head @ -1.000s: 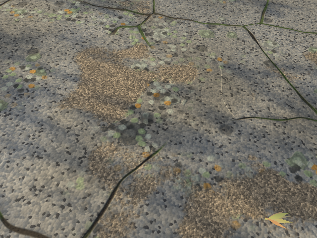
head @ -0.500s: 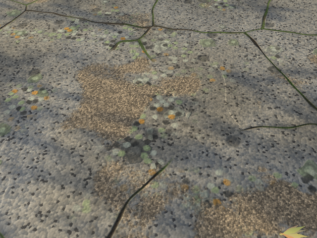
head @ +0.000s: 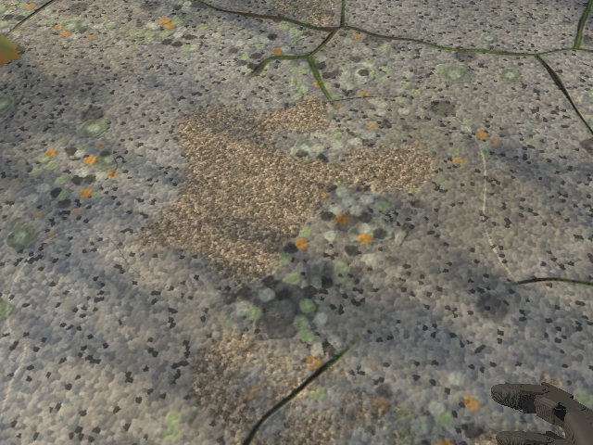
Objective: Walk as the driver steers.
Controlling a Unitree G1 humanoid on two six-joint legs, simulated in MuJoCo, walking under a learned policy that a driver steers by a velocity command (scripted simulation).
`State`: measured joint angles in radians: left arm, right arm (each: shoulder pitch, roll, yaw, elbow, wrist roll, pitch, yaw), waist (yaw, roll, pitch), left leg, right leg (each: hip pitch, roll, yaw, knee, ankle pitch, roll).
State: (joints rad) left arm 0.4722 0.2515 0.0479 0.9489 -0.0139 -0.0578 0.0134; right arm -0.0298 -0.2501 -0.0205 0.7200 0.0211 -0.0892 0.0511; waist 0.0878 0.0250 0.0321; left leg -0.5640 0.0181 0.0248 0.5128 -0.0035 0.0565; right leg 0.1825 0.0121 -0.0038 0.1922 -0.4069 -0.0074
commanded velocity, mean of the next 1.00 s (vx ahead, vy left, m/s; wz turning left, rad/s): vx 0.49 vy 0.00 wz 0.21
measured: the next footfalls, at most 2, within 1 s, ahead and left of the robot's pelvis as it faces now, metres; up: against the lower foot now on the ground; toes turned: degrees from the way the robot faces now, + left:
left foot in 0.02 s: +0.21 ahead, +0.11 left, +0.00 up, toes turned +1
right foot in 0.56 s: +0.51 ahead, -0.12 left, +0.00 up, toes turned +0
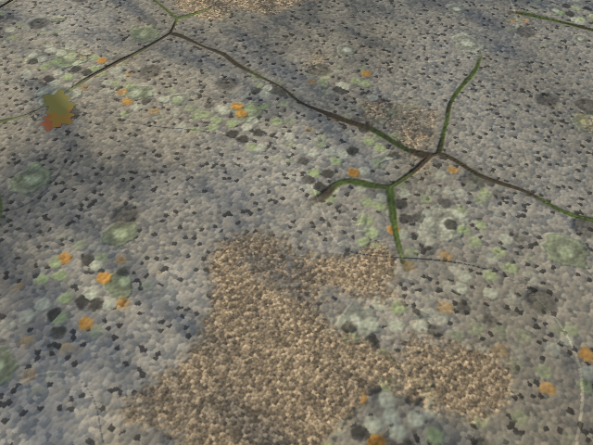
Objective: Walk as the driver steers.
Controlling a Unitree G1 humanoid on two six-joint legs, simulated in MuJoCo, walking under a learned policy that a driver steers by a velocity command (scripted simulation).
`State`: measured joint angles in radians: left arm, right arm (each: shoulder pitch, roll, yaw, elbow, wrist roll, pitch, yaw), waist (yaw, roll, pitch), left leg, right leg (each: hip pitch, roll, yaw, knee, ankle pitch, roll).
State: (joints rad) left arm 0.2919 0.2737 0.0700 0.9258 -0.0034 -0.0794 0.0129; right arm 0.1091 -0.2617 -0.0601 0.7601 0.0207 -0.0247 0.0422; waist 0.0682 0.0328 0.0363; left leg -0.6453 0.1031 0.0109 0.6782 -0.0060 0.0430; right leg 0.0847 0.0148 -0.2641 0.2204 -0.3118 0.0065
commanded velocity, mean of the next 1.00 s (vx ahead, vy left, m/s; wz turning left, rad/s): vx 0.50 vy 0.00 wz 0.58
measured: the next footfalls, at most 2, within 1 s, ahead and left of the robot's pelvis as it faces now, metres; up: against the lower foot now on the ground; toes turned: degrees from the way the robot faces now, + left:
left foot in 0.10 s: +0.23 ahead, +0.11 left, +0.00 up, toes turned +6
right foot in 0.58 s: +0.55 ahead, -0.02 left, +0.00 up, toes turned +24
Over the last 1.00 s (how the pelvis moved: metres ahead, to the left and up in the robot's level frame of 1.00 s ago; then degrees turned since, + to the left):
0.57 0.00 0.01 15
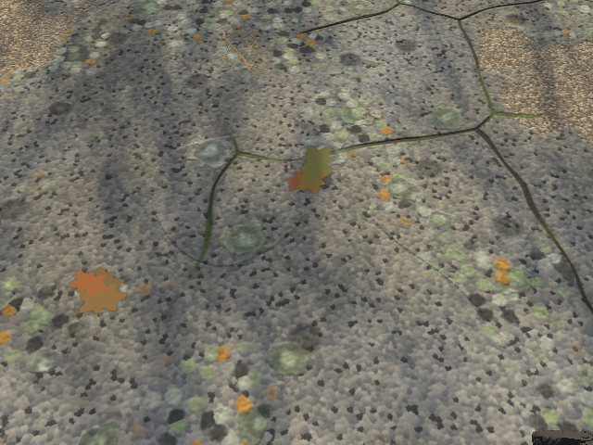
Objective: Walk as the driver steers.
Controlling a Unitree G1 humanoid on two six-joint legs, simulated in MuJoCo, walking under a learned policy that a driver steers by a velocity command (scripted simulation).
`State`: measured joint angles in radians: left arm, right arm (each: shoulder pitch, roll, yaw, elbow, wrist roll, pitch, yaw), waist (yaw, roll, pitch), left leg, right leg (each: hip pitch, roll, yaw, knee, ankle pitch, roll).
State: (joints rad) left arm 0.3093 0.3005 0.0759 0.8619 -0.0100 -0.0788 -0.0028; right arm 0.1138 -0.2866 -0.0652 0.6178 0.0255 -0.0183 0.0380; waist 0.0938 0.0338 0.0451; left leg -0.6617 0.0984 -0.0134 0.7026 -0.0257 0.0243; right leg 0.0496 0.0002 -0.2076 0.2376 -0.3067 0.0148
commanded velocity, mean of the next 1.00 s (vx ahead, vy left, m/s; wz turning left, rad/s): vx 0.50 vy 0.00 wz -0.29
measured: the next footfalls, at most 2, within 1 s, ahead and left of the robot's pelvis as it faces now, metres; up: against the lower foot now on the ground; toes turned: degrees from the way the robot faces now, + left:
left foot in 0.10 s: +0.22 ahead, +0.13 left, +0.00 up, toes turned +5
right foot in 0.64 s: +0.52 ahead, -0.11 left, +0.00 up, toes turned -13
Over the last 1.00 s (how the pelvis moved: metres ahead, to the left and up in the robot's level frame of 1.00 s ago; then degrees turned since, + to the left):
0.55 0.12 0.00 36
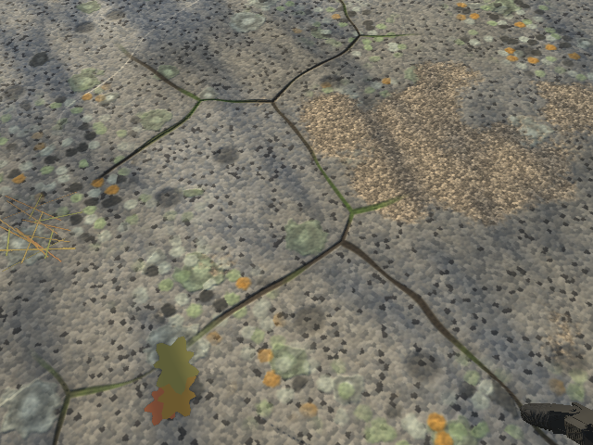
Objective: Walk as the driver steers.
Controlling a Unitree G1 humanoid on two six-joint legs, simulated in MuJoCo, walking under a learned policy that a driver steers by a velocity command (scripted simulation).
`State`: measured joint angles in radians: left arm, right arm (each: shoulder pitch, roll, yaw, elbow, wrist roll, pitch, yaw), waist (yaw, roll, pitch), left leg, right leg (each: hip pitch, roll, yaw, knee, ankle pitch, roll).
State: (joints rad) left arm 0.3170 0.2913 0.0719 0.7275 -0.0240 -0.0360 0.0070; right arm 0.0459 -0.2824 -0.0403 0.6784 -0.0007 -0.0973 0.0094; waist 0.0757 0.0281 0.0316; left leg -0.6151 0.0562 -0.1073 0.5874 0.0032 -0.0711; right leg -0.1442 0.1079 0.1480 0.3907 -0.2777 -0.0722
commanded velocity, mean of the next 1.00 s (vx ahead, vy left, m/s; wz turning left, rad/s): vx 0.50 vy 0.00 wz -0.53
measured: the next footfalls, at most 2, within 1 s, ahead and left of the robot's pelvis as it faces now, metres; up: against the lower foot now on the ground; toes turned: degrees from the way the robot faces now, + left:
left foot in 0.10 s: +0.24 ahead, +0.15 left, +0.00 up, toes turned -8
right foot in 0.62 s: +0.44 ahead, -0.18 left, +0.00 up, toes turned -25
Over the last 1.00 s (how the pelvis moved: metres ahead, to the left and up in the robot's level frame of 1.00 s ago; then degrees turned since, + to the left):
0.57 -0.03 0.01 -23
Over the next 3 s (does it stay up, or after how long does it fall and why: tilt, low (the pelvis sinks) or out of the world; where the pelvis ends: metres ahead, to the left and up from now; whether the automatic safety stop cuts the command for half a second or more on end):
stays up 1.30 -0.41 -0.01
